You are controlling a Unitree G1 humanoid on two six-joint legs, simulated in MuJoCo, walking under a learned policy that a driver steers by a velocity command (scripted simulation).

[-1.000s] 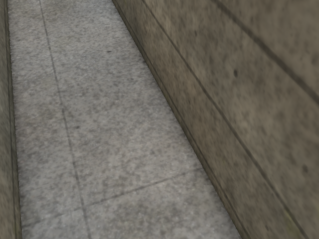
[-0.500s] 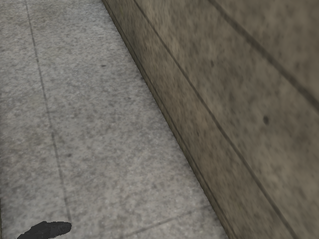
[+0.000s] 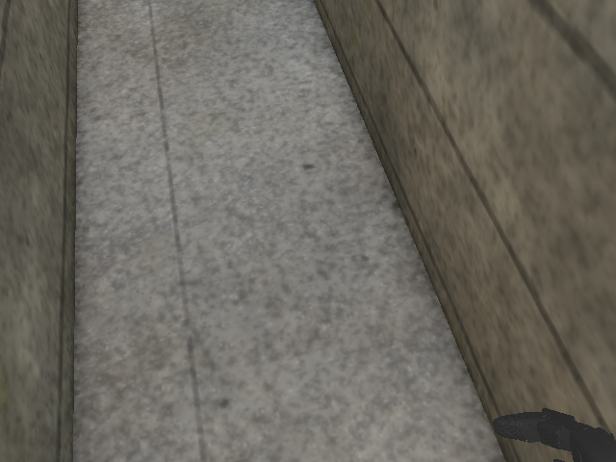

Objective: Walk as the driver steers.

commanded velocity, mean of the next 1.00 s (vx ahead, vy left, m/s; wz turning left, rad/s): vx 0.55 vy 0.18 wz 0.19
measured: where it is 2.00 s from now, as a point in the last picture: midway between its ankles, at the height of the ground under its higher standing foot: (248, 285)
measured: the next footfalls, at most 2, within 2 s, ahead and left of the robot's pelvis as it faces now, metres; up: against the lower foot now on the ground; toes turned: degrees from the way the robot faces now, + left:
left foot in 0.02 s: +0.24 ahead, +0.16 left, +0.00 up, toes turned +4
right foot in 0.48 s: +0.58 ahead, +0.08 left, +0.00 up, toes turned -2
